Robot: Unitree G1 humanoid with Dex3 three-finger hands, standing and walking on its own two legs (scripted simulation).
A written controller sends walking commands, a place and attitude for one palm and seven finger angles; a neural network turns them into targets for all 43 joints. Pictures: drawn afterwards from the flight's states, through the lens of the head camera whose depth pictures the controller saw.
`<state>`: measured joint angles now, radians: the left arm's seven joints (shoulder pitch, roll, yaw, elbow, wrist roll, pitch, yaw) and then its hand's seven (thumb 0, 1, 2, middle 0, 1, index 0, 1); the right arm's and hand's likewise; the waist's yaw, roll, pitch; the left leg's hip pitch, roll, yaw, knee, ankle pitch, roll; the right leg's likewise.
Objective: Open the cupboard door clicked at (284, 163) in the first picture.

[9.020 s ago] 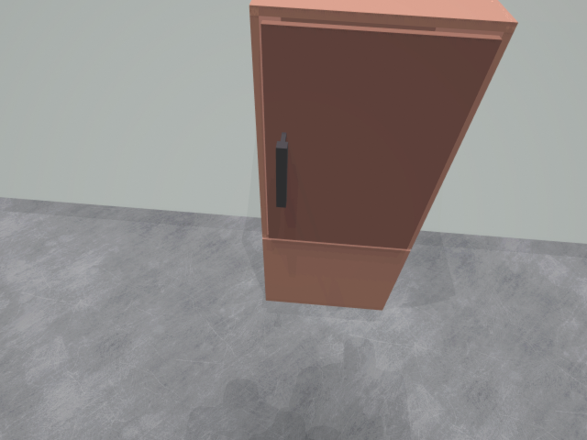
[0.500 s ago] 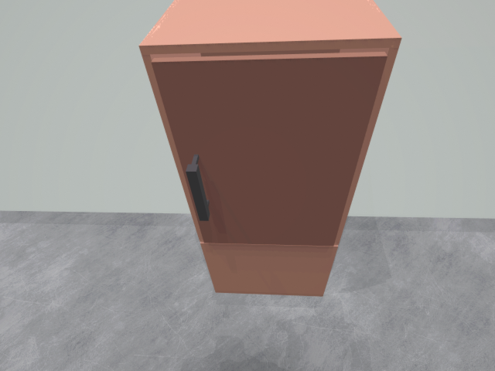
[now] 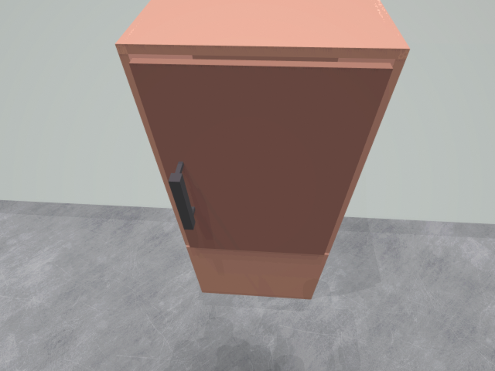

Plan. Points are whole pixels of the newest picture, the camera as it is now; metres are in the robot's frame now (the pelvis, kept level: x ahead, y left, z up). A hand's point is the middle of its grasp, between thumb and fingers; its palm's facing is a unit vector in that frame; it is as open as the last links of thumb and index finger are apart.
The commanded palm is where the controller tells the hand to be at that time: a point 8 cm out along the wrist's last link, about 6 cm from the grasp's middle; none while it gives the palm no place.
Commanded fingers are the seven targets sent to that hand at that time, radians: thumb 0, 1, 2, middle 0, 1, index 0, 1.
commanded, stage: look again from close up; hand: left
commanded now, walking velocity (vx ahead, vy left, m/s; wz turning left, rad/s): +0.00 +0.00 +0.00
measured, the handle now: (185, 196) +0.48 +0.17 -0.06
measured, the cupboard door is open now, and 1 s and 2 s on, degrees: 0 0 0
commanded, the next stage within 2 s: shuffle to correct the standing spot in 0.12 s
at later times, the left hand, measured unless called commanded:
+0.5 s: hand out of the picture +0.04 +0.17 -0.17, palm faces +0.02 -0.97 -0.24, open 7.4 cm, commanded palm none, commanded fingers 0.00 0.90 0.90 -0.20 -0.30 -0.20 -0.30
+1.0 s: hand out of the picture -0.08 +0.15 -0.18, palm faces +0.07 -0.98 -0.16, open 7.4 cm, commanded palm none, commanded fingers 0.00 0.90 0.90 -0.20 -0.30 -0.20 -0.30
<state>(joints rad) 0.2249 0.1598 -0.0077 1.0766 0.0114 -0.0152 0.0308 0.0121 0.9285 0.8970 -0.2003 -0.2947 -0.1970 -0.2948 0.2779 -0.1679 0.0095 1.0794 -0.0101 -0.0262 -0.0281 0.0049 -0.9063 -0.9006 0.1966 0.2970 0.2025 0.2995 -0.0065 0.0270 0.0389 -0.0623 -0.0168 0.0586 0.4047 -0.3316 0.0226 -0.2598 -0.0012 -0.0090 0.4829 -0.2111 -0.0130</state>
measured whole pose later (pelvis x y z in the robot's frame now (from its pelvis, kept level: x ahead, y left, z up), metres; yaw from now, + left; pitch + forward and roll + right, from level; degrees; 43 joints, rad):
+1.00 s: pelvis -0.06 -0.01 +0.00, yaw +1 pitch +0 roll +0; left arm 0.37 0.13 0.01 1.04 0.02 0.00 0.01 0.01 0.91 0.90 -0.20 -0.29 -0.19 -0.29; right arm 0.30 -0.16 -0.02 1.05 -0.02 0.01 -0.01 0.01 -0.91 -0.90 0.20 0.30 0.20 0.30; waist 0.01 0.00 0.02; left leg -0.30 -0.01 0.03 0.65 -0.38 0.01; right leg -0.20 0.03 0.02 0.51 -0.31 -0.03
